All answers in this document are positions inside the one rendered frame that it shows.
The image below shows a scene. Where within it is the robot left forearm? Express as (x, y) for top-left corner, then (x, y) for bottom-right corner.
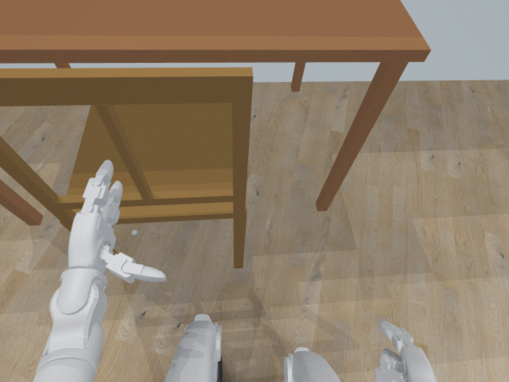
(33, 267), (107, 382)

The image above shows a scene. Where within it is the robot thigh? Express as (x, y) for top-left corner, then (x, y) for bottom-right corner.
(165, 321), (222, 382)
(284, 351), (341, 382)

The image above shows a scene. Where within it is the chair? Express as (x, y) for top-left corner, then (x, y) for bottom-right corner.
(0, 68), (253, 268)

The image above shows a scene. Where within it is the robot right thigh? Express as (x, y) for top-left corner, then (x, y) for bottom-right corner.
(284, 351), (341, 382)

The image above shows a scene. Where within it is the robot right hand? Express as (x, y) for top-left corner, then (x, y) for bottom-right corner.
(375, 321), (437, 382)

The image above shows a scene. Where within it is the table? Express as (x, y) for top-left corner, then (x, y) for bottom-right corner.
(0, 0), (431, 226)

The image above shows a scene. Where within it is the robot left thigh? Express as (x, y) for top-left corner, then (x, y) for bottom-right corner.
(165, 321), (222, 382)

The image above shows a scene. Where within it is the robot left hand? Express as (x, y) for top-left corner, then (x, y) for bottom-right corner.
(68, 160), (166, 283)

